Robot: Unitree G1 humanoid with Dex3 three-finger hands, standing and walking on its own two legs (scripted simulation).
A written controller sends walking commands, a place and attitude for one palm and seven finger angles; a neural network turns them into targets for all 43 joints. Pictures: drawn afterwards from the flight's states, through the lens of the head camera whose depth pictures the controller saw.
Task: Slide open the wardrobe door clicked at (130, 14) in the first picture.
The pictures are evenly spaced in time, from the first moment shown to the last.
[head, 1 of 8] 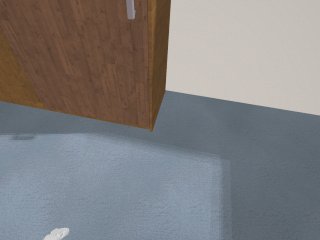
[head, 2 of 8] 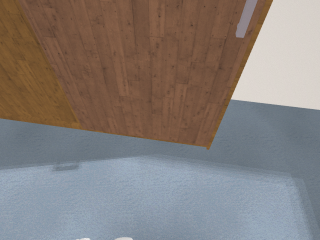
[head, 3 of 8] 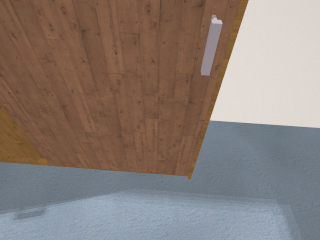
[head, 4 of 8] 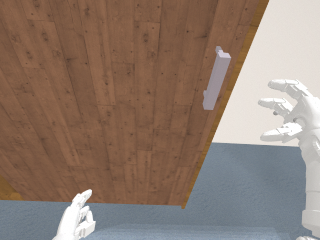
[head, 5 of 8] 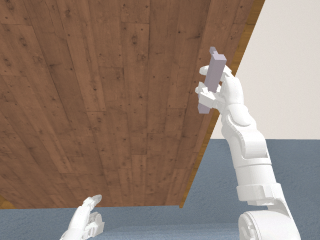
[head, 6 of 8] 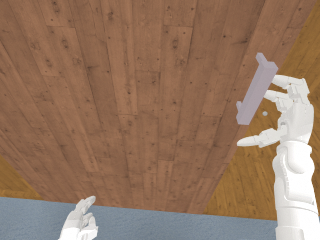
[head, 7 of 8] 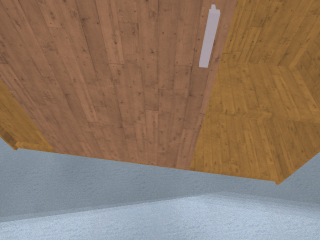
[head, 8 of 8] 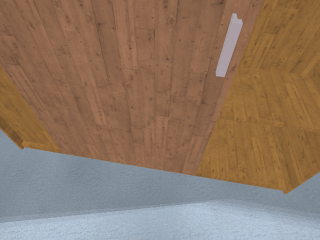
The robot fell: no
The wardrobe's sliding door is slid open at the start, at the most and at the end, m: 0.00 0.58 0.58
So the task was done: yes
